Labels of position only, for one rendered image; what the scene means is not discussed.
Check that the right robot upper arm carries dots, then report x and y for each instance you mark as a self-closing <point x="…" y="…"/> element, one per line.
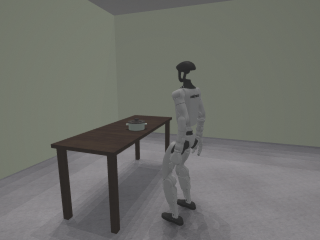
<point x="201" y="109"/>

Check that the robot right foot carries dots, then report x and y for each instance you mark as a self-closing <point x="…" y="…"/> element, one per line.
<point x="183" y="203"/>

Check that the robot left hand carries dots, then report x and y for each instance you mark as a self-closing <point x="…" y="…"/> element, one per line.
<point x="175" y="158"/>

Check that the robot right hand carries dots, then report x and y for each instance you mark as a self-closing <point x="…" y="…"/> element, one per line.
<point x="200" y="144"/>

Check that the pot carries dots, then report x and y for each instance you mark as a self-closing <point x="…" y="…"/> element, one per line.
<point x="136" y="127"/>

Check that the lid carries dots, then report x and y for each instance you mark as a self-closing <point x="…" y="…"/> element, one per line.
<point x="136" y="121"/>

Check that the table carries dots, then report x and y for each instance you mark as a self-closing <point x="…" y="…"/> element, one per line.
<point x="108" y="140"/>

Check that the robot left thigh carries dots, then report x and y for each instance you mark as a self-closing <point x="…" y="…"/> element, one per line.
<point x="165" y="163"/>

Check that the left robot upper arm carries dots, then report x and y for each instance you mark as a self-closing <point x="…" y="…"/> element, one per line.
<point x="178" y="96"/>

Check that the left robot forearm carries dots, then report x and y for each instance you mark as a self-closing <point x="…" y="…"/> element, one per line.
<point x="182" y="130"/>

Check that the right robot forearm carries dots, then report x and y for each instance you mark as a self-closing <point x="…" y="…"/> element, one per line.
<point x="200" y="127"/>

